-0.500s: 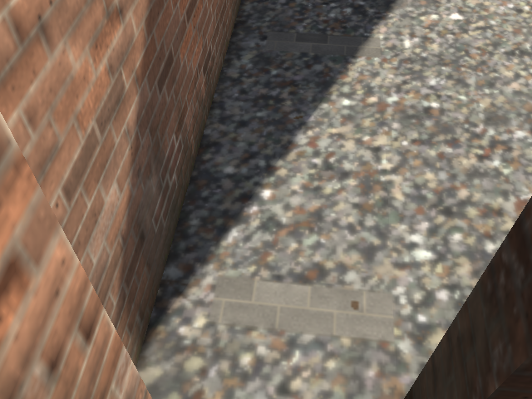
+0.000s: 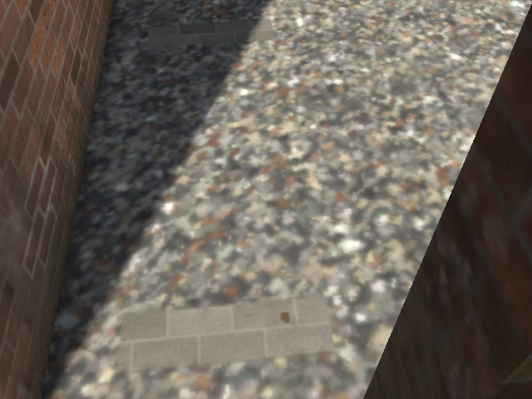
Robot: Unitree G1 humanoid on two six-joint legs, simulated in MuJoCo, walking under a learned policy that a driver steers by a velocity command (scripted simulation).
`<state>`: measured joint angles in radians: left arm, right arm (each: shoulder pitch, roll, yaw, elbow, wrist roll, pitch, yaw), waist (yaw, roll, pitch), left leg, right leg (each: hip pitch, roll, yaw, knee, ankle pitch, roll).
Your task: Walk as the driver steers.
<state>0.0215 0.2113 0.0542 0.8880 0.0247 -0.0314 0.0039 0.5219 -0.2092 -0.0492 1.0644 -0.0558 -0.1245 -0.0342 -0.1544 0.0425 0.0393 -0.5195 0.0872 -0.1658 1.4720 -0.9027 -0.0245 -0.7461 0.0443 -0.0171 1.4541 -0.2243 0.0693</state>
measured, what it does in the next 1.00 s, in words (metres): goes down: left foot 0.22 m lower, then right foot 0.21 m lower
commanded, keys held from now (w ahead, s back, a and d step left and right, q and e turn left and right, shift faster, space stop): w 0.24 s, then no key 0.76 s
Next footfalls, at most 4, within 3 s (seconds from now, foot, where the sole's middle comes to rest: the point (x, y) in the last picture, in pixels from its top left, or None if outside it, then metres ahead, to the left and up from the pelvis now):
0.34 left None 0.23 0.02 -0.85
0.56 right None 0.45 -0.08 -1.06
0.92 left None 0.57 0.12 -1.06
1.88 left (196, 335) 0.81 0.15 -1.06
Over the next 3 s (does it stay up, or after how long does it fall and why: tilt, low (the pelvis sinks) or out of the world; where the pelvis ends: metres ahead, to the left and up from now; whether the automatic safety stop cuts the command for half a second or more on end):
stays up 1.26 0.08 -0.30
